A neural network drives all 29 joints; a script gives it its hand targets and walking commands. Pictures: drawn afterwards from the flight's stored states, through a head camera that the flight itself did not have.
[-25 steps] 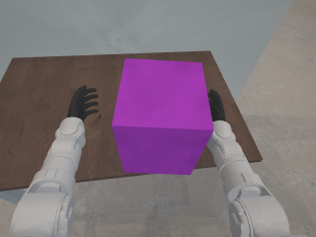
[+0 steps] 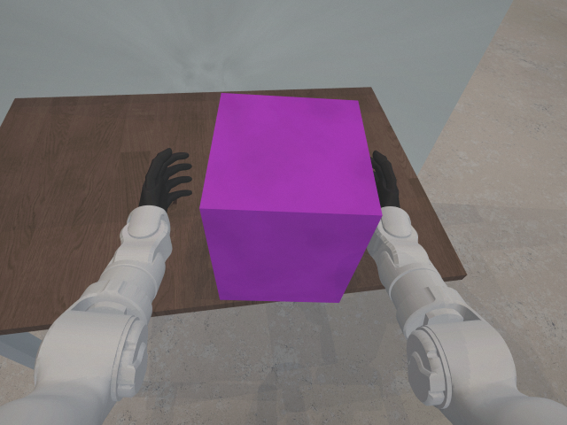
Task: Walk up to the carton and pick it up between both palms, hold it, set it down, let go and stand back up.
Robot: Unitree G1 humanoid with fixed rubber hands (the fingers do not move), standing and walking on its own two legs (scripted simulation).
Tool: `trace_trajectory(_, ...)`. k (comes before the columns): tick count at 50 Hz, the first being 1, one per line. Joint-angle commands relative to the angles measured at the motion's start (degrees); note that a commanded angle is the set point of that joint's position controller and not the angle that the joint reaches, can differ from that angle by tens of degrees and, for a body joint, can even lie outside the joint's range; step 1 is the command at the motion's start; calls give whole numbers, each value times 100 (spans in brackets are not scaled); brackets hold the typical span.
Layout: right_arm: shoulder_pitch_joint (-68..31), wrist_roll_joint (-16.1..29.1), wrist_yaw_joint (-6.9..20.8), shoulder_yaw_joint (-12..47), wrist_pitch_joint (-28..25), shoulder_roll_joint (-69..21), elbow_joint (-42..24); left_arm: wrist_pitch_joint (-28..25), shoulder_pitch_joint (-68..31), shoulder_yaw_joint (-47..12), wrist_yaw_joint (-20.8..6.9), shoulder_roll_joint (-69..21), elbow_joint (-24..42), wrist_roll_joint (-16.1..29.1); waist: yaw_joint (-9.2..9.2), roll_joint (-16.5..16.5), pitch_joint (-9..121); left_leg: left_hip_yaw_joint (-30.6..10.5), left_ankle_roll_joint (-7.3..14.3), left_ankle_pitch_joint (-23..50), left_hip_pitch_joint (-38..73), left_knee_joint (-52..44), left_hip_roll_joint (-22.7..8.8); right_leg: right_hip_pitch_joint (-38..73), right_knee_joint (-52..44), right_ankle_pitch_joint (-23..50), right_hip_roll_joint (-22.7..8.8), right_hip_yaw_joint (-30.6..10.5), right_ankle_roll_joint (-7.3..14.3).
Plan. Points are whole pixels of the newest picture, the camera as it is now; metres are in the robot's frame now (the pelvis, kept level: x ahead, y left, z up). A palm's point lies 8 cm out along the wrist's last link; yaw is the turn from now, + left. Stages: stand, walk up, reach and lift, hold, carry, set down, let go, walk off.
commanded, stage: reach and lift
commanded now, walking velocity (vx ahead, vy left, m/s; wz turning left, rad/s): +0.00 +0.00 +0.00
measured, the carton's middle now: (284, 206) +0.44 +0.01 +0.04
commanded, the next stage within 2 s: none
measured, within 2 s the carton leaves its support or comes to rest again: neither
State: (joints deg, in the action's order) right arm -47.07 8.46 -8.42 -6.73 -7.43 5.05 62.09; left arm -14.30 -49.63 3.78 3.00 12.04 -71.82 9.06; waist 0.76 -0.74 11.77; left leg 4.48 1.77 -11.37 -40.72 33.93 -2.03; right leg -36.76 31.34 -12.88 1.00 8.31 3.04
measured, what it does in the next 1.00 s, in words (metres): stands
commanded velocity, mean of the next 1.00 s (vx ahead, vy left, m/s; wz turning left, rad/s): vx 0.00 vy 0.00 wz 0.00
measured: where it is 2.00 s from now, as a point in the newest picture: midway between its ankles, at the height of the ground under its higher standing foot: outside the picture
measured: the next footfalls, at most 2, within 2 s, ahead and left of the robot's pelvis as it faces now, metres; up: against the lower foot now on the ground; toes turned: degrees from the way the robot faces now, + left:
none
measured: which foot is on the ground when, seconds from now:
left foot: down 0.00-1.00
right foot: down 0.00-1.00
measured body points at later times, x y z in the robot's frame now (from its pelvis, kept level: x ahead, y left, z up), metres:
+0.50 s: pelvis +0.02 +0.00 +0.02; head +0.07 +0.01 +0.47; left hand +0.44 +0.16 +0.07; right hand +0.42 -0.13 +0.07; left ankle +0.04 +0.10 -0.72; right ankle +0.01 -0.09 -0.72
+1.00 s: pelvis +0.03 +0.00 +0.02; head +0.08 +0.02 +0.47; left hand +0.43 +0.16 +0.07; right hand +0.42 -0.13 +0.07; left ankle +0.04 +0.10 -0.72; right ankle +0.01 -0.09 -0.72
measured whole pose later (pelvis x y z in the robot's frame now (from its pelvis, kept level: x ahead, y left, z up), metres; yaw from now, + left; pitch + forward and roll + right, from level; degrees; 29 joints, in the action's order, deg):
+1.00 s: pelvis +0.03 +0.00 +0.02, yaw -2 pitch +6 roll -1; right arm -36.1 -19.8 -6.5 -30.0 -16.3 -8.8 53.3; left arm -10.0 -39.5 26.5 -0.3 -1.7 -53.6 -19.9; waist 2.8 -2.8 0.7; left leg 6.8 1.4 -9.5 -17.1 20.6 -1.6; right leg -13.7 17.3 -9.8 2.0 5.6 2.7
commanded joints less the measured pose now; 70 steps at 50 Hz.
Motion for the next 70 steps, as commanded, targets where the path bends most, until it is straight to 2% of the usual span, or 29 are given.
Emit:
trace_trajectory(1,-3054,-448,74,-238,-240,15,-938,-363,-3379,351,-51,460,1192,-495,-2,481,4006,-301,-421,1920,2186,-40,121,1928,-215,1309,-154,-690,-287)
trace_trajectory(4,-3187,-845,98,-540,-442,-306,-1082,-414,-3379,513,-67,20,1337,-832,48,606,4082,-322,-501,2211,2372,-88,103,1936,-254,1378,-105,-625,-267)
trace_trajectory(8,-3097,-1711,281,-813,-711,-1347,-1145,-443,-3286,845,-207,-941,1460,-1676,128,603,4071,-233,-506,2662,2888,-166,130,2118,-430,1693,-61,-588,-236)
trace_trajectory(9,-3248,-1945,438,-732,-774,-2077,-1077,-407,-3260,772,-344,-1648,1289,-1954,178,605,3840,-199,-452,2588,2917,-287,130,2244,-528,1700,-109,-585,-187)
trace_trajectory(10,-3134,-2374,605,-668,-785,-2927,-867,-440,-3266,893,-514,-2283,1199,-2251,208,339,3456,-127,-367,2347,2745,-435,145,2677,-597,1771,-100,-590,-223)
trace_trajectory(12,-2857,-2993,818,-708,-854,-3847,-747,-477,-2826,1110,-759,-2928,714,-2802,305,192,2985,29,-183,1929,2004,-764,232,3675,-532,2355,-219,-711,-338)
trace_trajectory(13,-2676,-3127,923,-619,-882,-4233,-775,-479,-2682,1127,-821,-3180,722,-2866,309,97,3026,15,-131,1955,1886,-896,223,3981,-444,2639,-230,-709,-375)
trace_trajectory(15,-2575,-3269,1032,-636,-922,-4330,-757,-409,-2579,1181,-845,-3414,722,-2967,443,278,2934,33,-160,1762,1797,-1076,177,4330,-478,2637,-267,-735,-297)
trace_trajectory(16,-2615,-3373,1054,-625,-926,-4354,-748,-380,-2567,1187,-831,-3416,687,-2948,390,87,2750,52,-125,1818,1969,-1094,156,4210,-520,2661,-217,-663,-335)
trace_trajectory(17,-2531,-3427,1065,-659,-910,-4258,-681,-319,-2530,1211,-818,-3401,737,-2994,382,156,2641,40,-165,1919,2122,-1128,141,4120,-594,2599,-198,-637,-315)
trace_trajectory(21,-2331,-3522,1058,-708,-944,-4223,-686,-248,-2566,1164,-775,-3382,1239,-2934,395,63,2399,74,-206,2153,2577,-1134,106,3984,-794,2378,-155,-593,-294)
trace_trajectory(22,-2282,-3498,1052,-601,-952,-4253,-694,-211,-2551,1115,-780,-3349,1334,-2935,412,95,2495,88,-154,2204,2530,-1139,132,4101,-794,2519,-189,-677,-328)
trace_trajectory(23,-2280,-3493,1039,-657,-959,-4231,-656,-162,-2496,1066,-785,-3466,1359,-2912,317,89,2308,127,-190,2228,2562,-1201,115,4125,-822,2589,-150,-616,-333)
trace_trajectory(25,-2482,-3558,1004,-613,-1019,-4202,-786,-84,-2513,1108,-828,-3502,1279,-2930,358,60,2324,151,-189,2198,2478,-1189,133,4343,-813,2801,-192,-643,-378)
trace_trajectory(29,-2269,-3352,938,-405,-1134,-4444,-865,-30,-2312,961,-819,-3605,1759,-2950,437,246,2357,150,-226,2723,2633,-1140,159,4573,-789,3402,-174,-686,-382)
trace_trajectory(35,-2203,-3275,966,-249,-1173,-4393,-854,137,-2033,885,-804,-3825,1894,-2963,498,263,2207,124,-216,2668,2783,-1208,112,4458,-910,3109,-176,-649,-314)
trace_trajectory(37,-2171,-3187,917,-245,-1169,-4470,-911,163,-2028,909,-833,-3810,2048,-3001,407,183,2085,96,-173,2533,2681,-1244,125,4605,-904,3338,-241,-688,-365)
trace_trajectory(40,-2276,-3268,923,-265,-1218,-4390,-1017,276,-1815,1050,-868,-3877,1870,-3115,544,198,1965,155,-165,2316,2532,-1348,150,4738,-978,3127,-224,-655,-379)
trace_trajectory(42,-2121,-3263,924,-322,-1252,-4367,-961,297,-1708,953,-845,-3961,1956,-3116,473,306,2112,140,-185,2363,2727,-1360,120,4586,-1002,3019,-213,-617,-351)
trace_trajectory(43,-2193,-3285,934,-305,-1242,-4311,-998,302,-1819,961,-824,-3929,2031,-3124,471,186,2190,137,-198,2403,2771,-1328,110,4558,-1033,2982,-190,-620,-334)
trace_trajectory(44,-2114,-3288,942,-312,-1193,-4420,-948,336,-1748,1047,-836,-3895,1945,-3209,558,290,1913,185,-170,2299,2800,-1350,127,4463,-1089,2827,-212,-629,-322)
trace_trajectory(48,-2256,-3302,943,-303,-1227,-4440,-1038,258,-2031,849,-819,-3963,2129,-3007,444,222,2140,164,-189,2390,2757,-1326,104,4502,-1083,2869,-155,-596,-280)
trace_trajectory(51,-2249,-3250,959,-302,-1255,-4401,-1057,257,-1970,806,-801,-3926,2075,-3008,469,329,2316,162,-232,2412,2671,-1268,108,4548,-1075,2941,-204,-629,-217)
trace_trajectory(54,-2185,-3277,946,-254,-1272,-4413,-923,274,-1733,982,-821,-3938,1940,-3149,507,157,1995,166,-162,2313,2659,-1348,120,4683,-1045,3138,-209,-608,-290)
trace_trajectory(58,-2165,-3323,914,-377,-1242,-4404,-804,249,-2025,893,-830,-3920,2088,-3072,323,285,2023,144,-203,2266,2586,-1399,114,4618,-1077,3046,-219,-608,-268)
trace_trajectory(61,-2340,-3389,960,-391,-1247,-4416,-973,261,-2059,963,-828,-3902,2026,-3157,454,200,2123,160,-160,2020,2554,-1458,128,4569,-1119,2808,-210,-629,-265)
trace_trajectory(65,-1937,-3283,936,-304,-1232,-4336,-790,366,-1723,943,-823,-3996,2046,-3148,380,316,1861,136,-168,2332,2699,-1475,114,4588,-1154,3048,-234,-577,-275)
trace_trajectory(68,-1969,-3321,921,-400,-1260,-4416,-797,358,-1815,882,-841,-4056,2069,-3124,280,317,1884,142,-193,2224,2860,-1482,83,4393,-1237,2744,-187,-550,-257)
trace_trajectory(70,-2223,-3348,944,-516,-1298,-4343,-907,318,-1989,950,-821,-3999,1943,-3106,382,288,2047,111,-210,2301,2810,-1459,53,4254,-1295,2581,-181,-533,-224)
